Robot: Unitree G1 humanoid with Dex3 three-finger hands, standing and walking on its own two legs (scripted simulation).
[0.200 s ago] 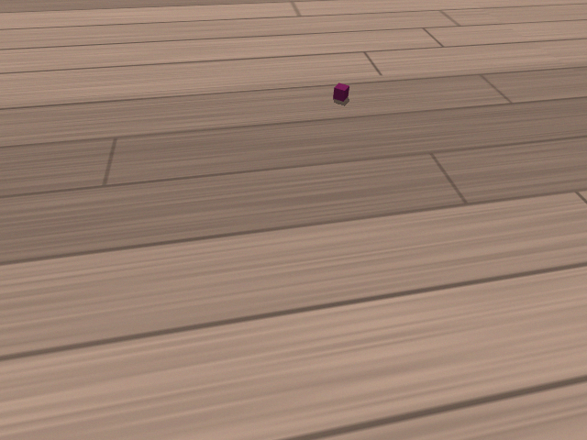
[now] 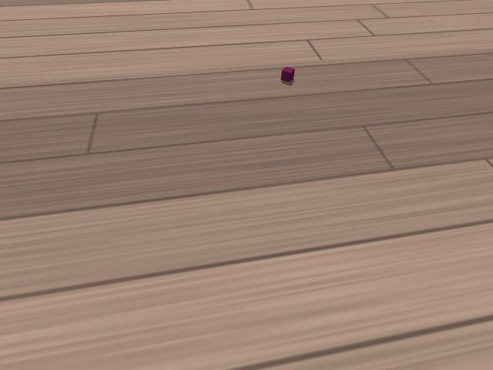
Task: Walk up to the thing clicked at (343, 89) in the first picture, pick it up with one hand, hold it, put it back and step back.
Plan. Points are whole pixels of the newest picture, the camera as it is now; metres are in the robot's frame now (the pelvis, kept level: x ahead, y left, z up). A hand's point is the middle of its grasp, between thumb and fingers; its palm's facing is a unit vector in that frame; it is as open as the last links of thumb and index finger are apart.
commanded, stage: stand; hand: left
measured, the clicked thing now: (287, 74) +2.33 -0.28 -0.74
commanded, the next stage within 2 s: walk up in 0.92 s
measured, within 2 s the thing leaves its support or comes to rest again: neither
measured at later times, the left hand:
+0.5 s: hand out of the picture +0.08 +0.25 -0.16, palm faces -0.02 -0.94 -0.34, open 7.4 cm
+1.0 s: hand out of the picture +0.09 +0.26 -0.16, palm faces +0.00 -0.95 -0.31, open 7.4 cm
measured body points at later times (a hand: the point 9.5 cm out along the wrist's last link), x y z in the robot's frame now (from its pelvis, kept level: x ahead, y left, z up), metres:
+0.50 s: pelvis +0.01 +0.00 +0.00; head +0.02 +0.00 +0.45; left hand +0.08 +0.30 -0.13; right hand +0.09 -0.30 -0.13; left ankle +0.01 +0.13 -0.75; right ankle +0.00 -0.12 -0.75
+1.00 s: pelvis +0.02 +0.00 +0.00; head +0.03 +0.01 +0.45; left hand +0.09 +0.31 -0.13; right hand +0.10 -0.30 -0.13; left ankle +0.01 +0.13 -0.74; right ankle -0.01 -0.12 -0.74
